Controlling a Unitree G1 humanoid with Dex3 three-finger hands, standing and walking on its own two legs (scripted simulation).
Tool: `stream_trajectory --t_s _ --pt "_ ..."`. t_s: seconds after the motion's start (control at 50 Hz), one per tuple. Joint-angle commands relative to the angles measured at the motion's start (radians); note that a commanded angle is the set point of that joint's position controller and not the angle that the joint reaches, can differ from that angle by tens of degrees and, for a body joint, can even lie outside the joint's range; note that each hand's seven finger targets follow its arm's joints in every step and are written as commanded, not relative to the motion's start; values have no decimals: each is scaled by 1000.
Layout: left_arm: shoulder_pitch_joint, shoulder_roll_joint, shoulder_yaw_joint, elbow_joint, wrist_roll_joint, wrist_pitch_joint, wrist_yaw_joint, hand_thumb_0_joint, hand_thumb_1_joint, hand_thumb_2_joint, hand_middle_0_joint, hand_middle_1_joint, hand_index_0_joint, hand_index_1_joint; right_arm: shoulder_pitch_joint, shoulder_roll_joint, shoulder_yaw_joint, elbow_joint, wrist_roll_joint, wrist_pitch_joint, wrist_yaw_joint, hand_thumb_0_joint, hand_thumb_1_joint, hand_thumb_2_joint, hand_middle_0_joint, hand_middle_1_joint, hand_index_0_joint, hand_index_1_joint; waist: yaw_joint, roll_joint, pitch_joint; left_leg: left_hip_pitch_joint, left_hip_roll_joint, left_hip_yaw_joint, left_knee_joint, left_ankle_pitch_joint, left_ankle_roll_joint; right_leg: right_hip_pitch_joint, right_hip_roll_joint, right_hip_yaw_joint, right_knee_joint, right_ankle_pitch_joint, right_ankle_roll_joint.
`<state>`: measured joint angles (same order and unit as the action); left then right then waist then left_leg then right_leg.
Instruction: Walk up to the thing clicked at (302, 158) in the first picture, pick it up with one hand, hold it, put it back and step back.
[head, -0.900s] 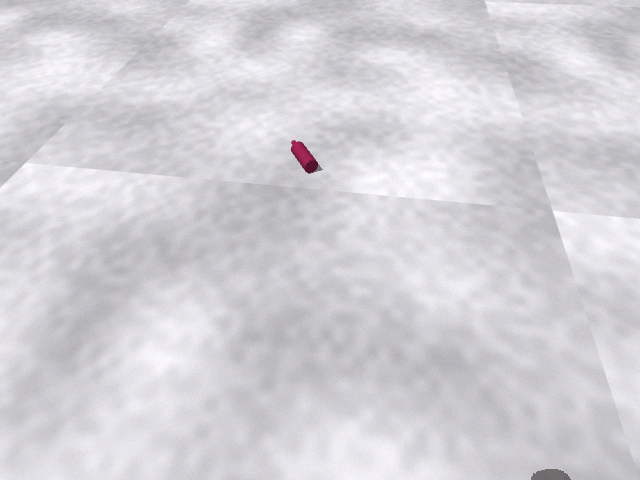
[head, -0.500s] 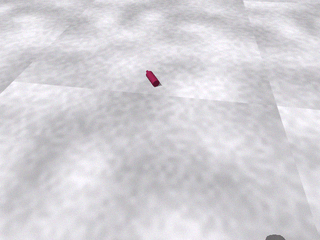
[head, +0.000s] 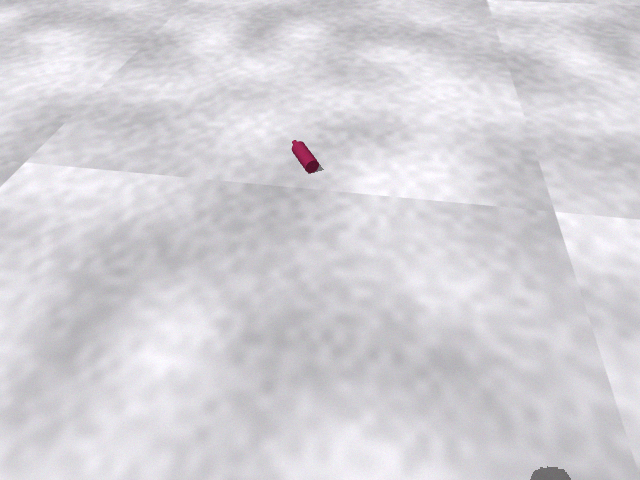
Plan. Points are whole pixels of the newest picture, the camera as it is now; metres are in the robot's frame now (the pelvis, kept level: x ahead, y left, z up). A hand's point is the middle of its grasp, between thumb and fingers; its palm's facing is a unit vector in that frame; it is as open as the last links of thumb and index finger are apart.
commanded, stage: stand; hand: left
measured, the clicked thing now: (303, 154) +1.69 +0.10 -0.75
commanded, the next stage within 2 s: walk up in 0.22 s
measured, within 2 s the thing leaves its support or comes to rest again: neither
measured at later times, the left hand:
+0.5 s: hand out of the picture +0.12 +0.34 -0.15, palm faces -0.19 -0.89 -0.41, open 7.4 cm
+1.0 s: hand (186, 265) +0.54 +0.29 -0.15, palm faces -0.49 -0.76 -0.43, open 7.4 cm
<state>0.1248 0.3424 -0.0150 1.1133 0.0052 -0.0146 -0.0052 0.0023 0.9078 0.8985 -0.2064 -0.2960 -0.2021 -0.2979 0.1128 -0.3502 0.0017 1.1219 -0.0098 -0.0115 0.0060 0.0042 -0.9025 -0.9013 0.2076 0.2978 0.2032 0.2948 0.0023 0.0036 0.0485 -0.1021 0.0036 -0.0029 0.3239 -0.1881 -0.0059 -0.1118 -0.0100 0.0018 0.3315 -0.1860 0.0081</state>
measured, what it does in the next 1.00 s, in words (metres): walks ahead, turning right: left foot, then right foot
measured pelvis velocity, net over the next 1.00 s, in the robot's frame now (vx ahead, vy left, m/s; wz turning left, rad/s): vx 0.27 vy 0.12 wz -0.49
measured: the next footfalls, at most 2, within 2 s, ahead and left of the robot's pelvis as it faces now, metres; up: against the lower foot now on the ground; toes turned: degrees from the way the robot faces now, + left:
left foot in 0.54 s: +0.16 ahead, +0.20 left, +0.00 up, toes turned -17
right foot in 0.96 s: +0.33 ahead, -0.02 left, +0.00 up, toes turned -33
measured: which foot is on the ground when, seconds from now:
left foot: down 0.00-0.26, up 0.28-0.52, down 0.54-0.96, up 0.98-1.00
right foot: down 0.00-0.54, up 0.56-0.94, down 0.96-1.00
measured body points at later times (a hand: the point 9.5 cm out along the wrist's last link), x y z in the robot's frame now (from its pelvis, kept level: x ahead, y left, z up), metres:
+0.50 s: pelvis +0.04 +0.06 -0.01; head +0.07 +0.05 +0.44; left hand +0.13 +0.39 -0.12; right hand +0.10 -0.29 -0.11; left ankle +0.08 +0.20 -0.73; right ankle +0.00 -0.12 -0.75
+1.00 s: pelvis +0.27 +0.12 -0.04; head +0.29 +0.09 +0.41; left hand +0.56 +0.33 -0.12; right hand +0.11 -0.15 -0.17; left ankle +0.13 +0.22 -0.72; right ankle +0.29 +0.00 -0.75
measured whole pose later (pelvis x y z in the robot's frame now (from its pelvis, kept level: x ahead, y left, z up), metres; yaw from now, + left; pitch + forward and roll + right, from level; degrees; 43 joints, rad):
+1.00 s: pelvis +0.27 +0.12 -0.04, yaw -28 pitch +0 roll -3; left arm 0.13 0.40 0.05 0.90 -0.01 -0.04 -0.01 0.00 0.91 0.90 -0.20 -0.30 -0.20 -0.30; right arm 0.38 -0.40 -0.11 0.86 -0.05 0.02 0.06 0.01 -0.90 -0.90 0.21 0.30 0.20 0.29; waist -0.11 0.10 0.06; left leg -0.07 -0.04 0.15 0.77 -0.55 -0.01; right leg -0.42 0.03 -0.14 0.63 -0.21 -0.06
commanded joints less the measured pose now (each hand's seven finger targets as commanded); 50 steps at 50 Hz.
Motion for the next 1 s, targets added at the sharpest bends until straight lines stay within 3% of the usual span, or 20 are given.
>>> stream_trajectory --t_s 0.0,0.18,0.2,0.24,0.28,0.46,0.48,0.5,0.52,0.54,0.58,0.64,0.68,0.76,0.82,0.9,0.92,0.94,0.96,0.98 --pt "-35 212 45 -59 1 -19 17 0 900 900 -200 -300 -200 -300 -43 -207 -39 -55 3 -19 -14 0 -900 -900 200 300 200 300 -2 -4 -66 13 125 -89 -42 160 25 7 -115 82 -42 148 -31" --pt "-38 219 48 -59 3 -20 18 0 900 900 -200 -300 -200 -300 -35 -207 -40 -55 3 -19 -15 0 -900 -900 200 300 200 300 -4 -10 -77 16 126 -89 -41 163 28 19 -119 87 -44 162 -32" --pt "105 371 129 -128 11 -23 -8 0 900 900 -200 -300 -200 -300 -79 -363 -140 -206 -43 -39 28 0 -900 -900 200 300 200 300 1 62 -99 52 81 -3 186 -404 68 -129 -130 279 2 -297 -103" --pt "71 368 137 -141 21 -23 -18 0 900 900 -200 -300 -200 -300 -80 -292 -131 -234 -51 -23 61 0 -900 -900 200 300 200 300 -17 -58 16 -65 -8 -20 374 -427 62 -298 -206 516 -142 -591 -140" --pt "15 370 158 -179 24 -40 -13 0 900 900 -200 -300 -200 -300 -94 -226 -121 -278 -50 -15 84 0 -900 -900 200 300 200 300 -13 -144 44 -375 4 -133 508 -303 34 -118 -254 665 -168 -614 -214" --pt "115 390 164 -230 10 -64 4 0 900 900 -200 -300 -200 -300 -42 -265 -144 -364 -45 -30 99 0 -900 -900 200 300 200 300 -8 -168 -80 -339 27 -138 305 -290 12 22 -184 488 -37 -229 -205" --pt "81 393 161 -240 8 -60 2 0 900 900 -200 -300 -200 -300 -8 -269 -152 -356 -48 -30 99 0 -900 -900 200 300 200 300 -38 -146 -68 -222 17 -100 254 -222 23 -92 -147 437 6 -214 -178" --pt "-32 385 151 -273 9 -56 3 0 900 900 -200 -300 -200 -300 149 -274 -164 -316 -43 -30 93 0 -900 -900 200 300 200 300 -157 -85 -79 55 18 -67 100 -87 33 -325 -88 340 131 -259 -126" --pt "-102 299 129 -306 12 -53 10 0 900 900 -200 -300 -200 -300 323 -350 -194 -261 -54 -31 76 0 -900 -900 200 300 200 300 -267 164 -99 339 43 -125 -23 -182 34 -608 84 180 391 -365 -48" --pt "-81 213 103 -323 9 -51 24 0 900 900 -200 -300 -200 -300 347 -422 -210 -276 -58 -34 64 0 -900 -900 200 300 200 300 -265 429 -76 322 279 -480 -117 -390 47 -804 187 109 736 -498 -47" --pt "-1 330 104 -287 -8 -44 30 0 900 900 -200 -300 -200 -300 57 -442 -195 -369 -28 -36 70 0 -900 -900 200 300 200 300 -112 242 20 -13 412 -682 -266 -681 164 -700 -8 106 828 -271 -59" --pt "146 386 141 -176 -22 -41 -6 0 900 900 -200 -300 -200 -300 13 -303 -161 -394 -28 -47 62 0 -900 -900 200 300 200 300 -32 127 -8 -8 246 -350 -189 -506 100 -546 -69 50 760 -134 -27" --pt "153 349 133 -176 -22 -30 -25 0 900 900 -200 -300 -200 -300 61 -286 -158 -377 -17 -49 65 0 -900 -900 200 300 200 300 -57 118 -2 27 188 -198 -170 -359 79 -526 -64 6 697 -80 -7" --pt "9 289 118 -257 -27 -31 -39 0 900 900 -200 -300 -200 -300 152 -285 -157 -371 -16 -39 70 0 -900 -900 200 300 200 300 -125 128 71 91 169 -108 -193 -204 71 -558 -49 -29 491 -20 2" --pt "-91 259 104 -277 -17 -33 -19 0 900 900 -200 -300 -200 -300 193 -268 -163 -363 -33 -36 68 0 -900 -900 200 300 200 300 -125 93 90 40 176 -24 -146 134 8 -476 -31 -98 388 -13 -33" --pt "81 264 118 -230 -23 -35 2 0 900 900 -200 -300 -200 -300 145 -249 -167 -420 -42 -26 53 0 -900 -900 200 300 200 300 -27 14 -34 -103 119 107 208 630 -52 -34 73 -217 242 10 -64" --pt "242 290 138 -191 -22 -31 14 0 900 900 -200 -300 -200 -300 120 -253 -163 -441 -39 -26 49 0 -900 -900 200 300 200 300 58 14 -123 -189 90 150 376 649 -95 181 55 -201 178 36 -90" --pt "405 352 170 -153 -11 -30 31 0 900 900 -200 -300 -200 -300 120 -228 -153 -458 -33 -28 45 0 -900 -900 200 300 200 300 147 -71 -206 -411 29 172 656 404 -153 446 -47 -51 127 2 -156" --pt "456 411 194 -176 -9 -30 50 0 900 900 -200 -300 -200 -300 183 -182 -130 -469 -25 -23 40 0 -900 -900 200 300 200 300 144 -292 -282 -732 -39 61 972 -446 -151 627 -407 494 145 -75 -315" --pt "361 459 195 -216 -7 -33 73 0 900 900 -200 -300 -200 -300 208 -308 -153 -461 -25 -7 31 0 -900 -900 200 300 200 300 119 -111 -295 -802 17 -190 1150 -446 -147 511 -538 824 45 -283 -432"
